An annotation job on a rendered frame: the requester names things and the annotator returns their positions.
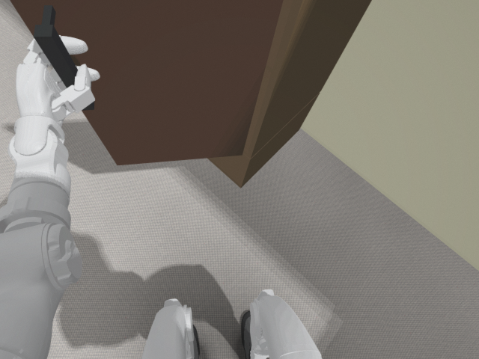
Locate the handle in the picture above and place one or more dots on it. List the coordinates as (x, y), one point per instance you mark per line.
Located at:
(54, 49)

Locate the left robot forearm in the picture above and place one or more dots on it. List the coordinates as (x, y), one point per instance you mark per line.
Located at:
(40, 191)

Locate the right robot thigh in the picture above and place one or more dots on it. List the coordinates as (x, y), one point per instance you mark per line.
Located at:
(285, 335)

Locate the robot left hand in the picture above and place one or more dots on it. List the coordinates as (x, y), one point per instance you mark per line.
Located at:
(36, 88)

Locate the left robot upper arm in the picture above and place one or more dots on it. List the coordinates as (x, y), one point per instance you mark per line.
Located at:
(37, 264)

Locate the right robot shin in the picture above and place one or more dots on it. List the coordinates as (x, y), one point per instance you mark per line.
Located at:
(259, 348)

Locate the cupboard door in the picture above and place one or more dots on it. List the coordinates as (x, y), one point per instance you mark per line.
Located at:
(179, 79)

